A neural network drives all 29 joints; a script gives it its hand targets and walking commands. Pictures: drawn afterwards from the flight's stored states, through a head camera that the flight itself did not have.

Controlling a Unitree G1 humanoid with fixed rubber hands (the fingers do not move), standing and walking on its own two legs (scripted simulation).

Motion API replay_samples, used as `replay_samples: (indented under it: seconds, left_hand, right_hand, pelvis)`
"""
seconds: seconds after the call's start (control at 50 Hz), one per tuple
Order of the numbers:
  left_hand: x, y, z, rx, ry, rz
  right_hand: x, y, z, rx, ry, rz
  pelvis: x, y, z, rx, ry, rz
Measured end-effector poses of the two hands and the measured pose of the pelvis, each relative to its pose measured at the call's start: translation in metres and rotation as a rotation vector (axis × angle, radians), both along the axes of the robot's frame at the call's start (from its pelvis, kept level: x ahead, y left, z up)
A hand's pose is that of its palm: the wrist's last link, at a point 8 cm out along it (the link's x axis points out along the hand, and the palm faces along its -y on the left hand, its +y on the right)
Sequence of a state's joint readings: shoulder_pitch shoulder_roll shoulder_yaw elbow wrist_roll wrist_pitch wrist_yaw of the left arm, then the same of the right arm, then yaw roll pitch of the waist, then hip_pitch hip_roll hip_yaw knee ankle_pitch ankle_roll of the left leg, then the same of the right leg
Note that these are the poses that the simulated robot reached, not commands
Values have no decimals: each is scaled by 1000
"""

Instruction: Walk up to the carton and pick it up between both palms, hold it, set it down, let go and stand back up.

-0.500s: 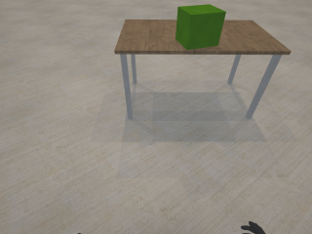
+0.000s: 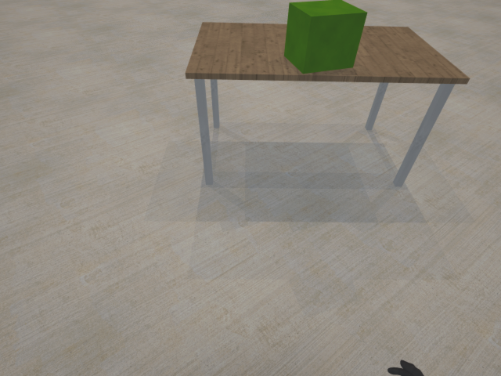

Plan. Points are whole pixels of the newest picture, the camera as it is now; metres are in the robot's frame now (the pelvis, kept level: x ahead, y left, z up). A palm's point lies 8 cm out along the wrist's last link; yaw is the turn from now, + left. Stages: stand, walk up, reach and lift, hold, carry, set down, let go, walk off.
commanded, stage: walk up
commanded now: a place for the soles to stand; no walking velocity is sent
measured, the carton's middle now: (322, 36) +1.44 -0.29 +0.04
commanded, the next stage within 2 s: none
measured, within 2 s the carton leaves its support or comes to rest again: neither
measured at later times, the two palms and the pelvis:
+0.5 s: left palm out of the picture +0.17 +0.20 -0.11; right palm out of the picture +0.15 -0.42 -0.11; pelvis +0.08 -0.11 -0.02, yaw +0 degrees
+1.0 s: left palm (160, 339) +0.23 +0.17 -0.09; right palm (483, 298) +0.31 -0.44 -0.08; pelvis +0.21 -0.14 +0.01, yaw +5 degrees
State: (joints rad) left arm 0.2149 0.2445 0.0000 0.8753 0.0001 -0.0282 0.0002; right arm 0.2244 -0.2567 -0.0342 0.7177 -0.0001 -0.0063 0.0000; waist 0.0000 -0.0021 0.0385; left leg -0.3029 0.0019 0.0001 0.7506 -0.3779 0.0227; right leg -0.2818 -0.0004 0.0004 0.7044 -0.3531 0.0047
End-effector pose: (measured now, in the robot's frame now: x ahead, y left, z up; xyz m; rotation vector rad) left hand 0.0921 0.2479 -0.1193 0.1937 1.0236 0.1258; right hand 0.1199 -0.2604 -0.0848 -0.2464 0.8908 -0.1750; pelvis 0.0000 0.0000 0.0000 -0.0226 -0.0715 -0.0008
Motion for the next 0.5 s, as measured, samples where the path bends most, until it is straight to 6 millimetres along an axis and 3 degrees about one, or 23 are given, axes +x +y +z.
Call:
replay_samples:
  seconds: [0.1,0.16,0.26,0.34,0.44,0.5]
  left_hand:
    - [-1,2,-1,-9,10,-9]
    - [1,8,0,0,29,-30]
    - [14,13,2,53,57,-68]
    - [39,1,5,89,44,-96]
    - [73,-34,8,128,-8,-104]
    - [73,-49,9,143,2,-68]
  right_hand:
    - [-1,-1,1,-6,-3,3]
    - [-9,-12,1,-21,5,4]
    - [-28,-50,2,-66,67,-27]
    - [-31,-90,-1,-93,95,-55]
    - [3,-142,-19,-97,78,-51]
    - [32,-158,-28,-83,86,-21]
  pelvis:
    - [1,1,0,-1,1,1]
    - [4,-4,0,3,14,-1]
    - [16,-25,-2,25,23,-7]
    - [35,-50,-7,57,8,-9]
    - [65,-89,-20,88,-15,-12]
    - [77,-107,-24,91,-3,13]
